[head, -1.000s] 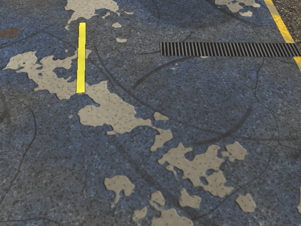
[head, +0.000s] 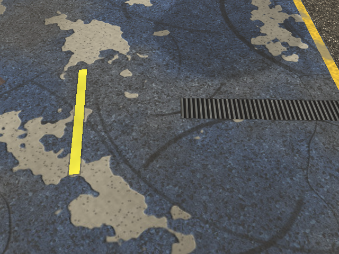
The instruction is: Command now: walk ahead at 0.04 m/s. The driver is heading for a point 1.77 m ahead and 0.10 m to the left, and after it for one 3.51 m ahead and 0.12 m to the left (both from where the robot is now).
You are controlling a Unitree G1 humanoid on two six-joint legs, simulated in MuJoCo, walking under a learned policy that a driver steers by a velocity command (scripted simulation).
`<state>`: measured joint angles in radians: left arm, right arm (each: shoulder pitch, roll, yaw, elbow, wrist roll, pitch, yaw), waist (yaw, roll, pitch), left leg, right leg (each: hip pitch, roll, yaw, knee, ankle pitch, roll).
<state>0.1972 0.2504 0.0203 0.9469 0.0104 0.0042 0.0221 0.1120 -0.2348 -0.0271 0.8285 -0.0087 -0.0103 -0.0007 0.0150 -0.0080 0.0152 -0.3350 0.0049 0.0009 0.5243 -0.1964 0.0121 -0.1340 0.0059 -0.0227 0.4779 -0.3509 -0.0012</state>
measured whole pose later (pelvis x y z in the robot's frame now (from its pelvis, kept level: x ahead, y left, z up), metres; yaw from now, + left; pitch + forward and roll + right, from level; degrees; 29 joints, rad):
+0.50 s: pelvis +0.00 +0.01 +0.00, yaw +0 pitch -2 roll +0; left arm 0.24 0.22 0.02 1.10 0.01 0.01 0.04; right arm 0.10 -0.23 -0.04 1.00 0.00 0.02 -0.03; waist 0.01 0.01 0.04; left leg -0.29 -0.02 0.01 0.51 -0.19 0.02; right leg -0.09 -0.02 -0.02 0.48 -0.36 0.01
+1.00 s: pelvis +0.03 +0.02 +0.00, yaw +0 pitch -1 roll +0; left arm 0.41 0.21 0.04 1.12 -0.02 -0.05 0.04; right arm 0.19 -0.22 -0.05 1.08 0.03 -0.04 0.00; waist 0.03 -0.02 -0.01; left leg -0.34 -0.01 0.06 0.70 -0.39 0.07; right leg -0.07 -0.04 -0.01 0.49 -0.42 0.00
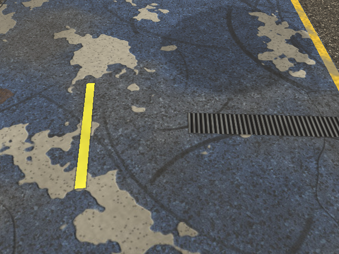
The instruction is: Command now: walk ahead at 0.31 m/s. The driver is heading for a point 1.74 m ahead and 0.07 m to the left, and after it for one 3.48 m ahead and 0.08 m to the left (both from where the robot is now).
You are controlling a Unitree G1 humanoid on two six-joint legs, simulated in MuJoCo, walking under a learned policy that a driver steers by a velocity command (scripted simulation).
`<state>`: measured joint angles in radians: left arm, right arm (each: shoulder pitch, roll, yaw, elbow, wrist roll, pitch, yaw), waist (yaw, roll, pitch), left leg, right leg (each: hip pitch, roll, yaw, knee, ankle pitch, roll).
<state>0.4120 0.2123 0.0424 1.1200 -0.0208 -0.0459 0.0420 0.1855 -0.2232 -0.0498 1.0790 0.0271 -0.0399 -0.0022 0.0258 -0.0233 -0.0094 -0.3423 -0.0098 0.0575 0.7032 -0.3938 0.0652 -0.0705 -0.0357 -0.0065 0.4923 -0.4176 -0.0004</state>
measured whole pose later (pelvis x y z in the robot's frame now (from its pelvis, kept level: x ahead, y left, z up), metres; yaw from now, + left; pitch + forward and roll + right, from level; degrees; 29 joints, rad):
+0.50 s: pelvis +0.22 -0.01 -0.01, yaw +0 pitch +2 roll +1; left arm -0.05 0.22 0.04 0.88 -0.03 -0.09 -0.04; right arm 0.46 -0.22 -0.04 1.10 0.01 -0.07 -0.02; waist -0.09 -0.02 0.03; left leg 0.17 -0.01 0.06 0.18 -0.38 0.00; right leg -0.60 -0.05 -0.03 0.55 -0.02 -0.06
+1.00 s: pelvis +0.50 -0.03 +0.01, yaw +0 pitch +2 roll -2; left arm 0.37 0.23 0.05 1.04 -0.01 -0.09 0.01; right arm 0.02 -0.24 -0.05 0.91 0.02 -0.08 0.01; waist 0.07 0.04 0.00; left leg -0.64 0.11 -0.01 0.58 0.08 0.02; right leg 0.04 0.06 -0.06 0.19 -0.26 -0.04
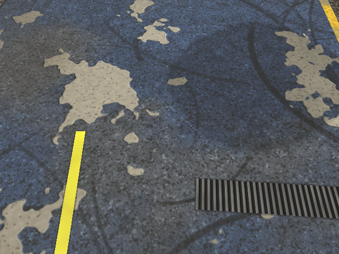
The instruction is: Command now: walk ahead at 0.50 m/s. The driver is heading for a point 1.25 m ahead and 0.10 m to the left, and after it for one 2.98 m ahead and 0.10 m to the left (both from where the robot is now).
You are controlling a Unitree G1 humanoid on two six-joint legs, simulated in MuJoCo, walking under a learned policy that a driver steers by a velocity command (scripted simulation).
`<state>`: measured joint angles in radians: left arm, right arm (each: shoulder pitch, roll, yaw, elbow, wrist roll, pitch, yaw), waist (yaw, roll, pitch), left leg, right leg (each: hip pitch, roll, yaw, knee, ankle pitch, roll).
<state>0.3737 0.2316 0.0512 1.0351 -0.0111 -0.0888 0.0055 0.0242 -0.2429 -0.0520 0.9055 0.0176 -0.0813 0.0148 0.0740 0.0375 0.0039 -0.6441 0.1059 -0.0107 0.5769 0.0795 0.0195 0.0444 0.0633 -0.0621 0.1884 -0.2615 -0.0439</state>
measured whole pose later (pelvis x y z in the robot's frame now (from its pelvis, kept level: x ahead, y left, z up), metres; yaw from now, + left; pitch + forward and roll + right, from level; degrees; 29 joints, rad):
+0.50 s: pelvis +0.27 +0.04 +0.00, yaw +0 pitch +1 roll +2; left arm 0.07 0.24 0.06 0.92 0.00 -0.07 0.01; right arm 0.28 -0.22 -0.04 1.03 -0.01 -0.07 -0.01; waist -0.05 -0.05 0.02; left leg -0.07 -0.07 0.07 0.27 -0.23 0.05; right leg -0.58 -0.08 0.02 0.60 0.02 -0.01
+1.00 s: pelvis +0.37 +0.04 -0.01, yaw +0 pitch +0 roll +0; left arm 0.13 0.21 0.04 1.02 0.01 -0.01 0.03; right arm 0.25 -0.21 -0.04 1.09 -0.01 -0.01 -0.03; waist 0.00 -0.01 0.01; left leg -0.21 0.03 0.01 0.52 -0.31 -0.02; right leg -0.32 0.00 -0.03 0.47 -0.15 -0.01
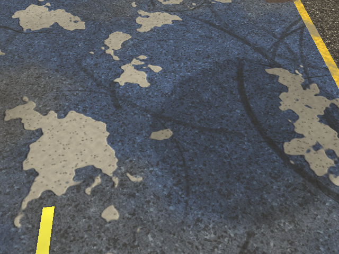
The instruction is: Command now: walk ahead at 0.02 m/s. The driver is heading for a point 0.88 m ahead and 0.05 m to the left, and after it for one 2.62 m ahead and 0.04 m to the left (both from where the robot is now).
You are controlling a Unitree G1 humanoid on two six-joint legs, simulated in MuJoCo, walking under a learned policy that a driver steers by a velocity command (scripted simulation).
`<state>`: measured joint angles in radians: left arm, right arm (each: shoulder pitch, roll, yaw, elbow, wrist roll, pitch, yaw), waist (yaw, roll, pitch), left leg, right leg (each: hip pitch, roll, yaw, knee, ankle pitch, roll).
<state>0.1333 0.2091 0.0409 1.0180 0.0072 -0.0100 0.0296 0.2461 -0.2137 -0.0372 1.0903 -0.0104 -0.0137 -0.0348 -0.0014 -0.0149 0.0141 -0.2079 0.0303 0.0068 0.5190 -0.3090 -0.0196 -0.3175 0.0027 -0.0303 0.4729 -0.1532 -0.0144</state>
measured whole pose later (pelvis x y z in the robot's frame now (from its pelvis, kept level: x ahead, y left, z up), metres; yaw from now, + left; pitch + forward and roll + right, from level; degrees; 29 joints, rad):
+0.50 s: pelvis +0.12 -0.03 +0.01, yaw +0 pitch +0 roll +0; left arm 0.33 0.21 0.05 1.09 -0.01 -0.10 -0.02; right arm 0.23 -0.25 -0.07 1.02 0.04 -0.09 -0.01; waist 0.03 0.02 0.00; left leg -0.48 0.06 0.00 1.14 -0.31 0.06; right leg -0.13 0.03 -0.06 0.40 -0.28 -0.06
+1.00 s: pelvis +0.39 +0.04 +0.00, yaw +0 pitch +0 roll +1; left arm 0.25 0.25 0.06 1.01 -0.03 -0.10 0.01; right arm 0.18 -0.23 -0.06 0.98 0.00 -0.10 0.04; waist -0.01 -0.03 0.04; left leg -0.30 -0.05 0.08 0.43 -0.14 0.08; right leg -0.46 -0.09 0.04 1.20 -0.32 -0.06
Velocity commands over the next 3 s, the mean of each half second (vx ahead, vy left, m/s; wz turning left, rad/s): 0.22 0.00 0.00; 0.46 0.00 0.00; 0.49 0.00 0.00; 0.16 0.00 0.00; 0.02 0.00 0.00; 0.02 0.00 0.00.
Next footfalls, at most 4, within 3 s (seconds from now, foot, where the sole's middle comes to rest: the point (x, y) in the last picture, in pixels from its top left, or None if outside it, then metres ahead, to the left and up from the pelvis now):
0.84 left None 0.49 0.12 -0.77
1.40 right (199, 189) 0.80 -0.12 -0.77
1.84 left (150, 161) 0.95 0.11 -0.77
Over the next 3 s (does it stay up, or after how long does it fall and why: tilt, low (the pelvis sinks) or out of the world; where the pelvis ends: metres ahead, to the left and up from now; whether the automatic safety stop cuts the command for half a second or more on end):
stays up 0.85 0.00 -0.01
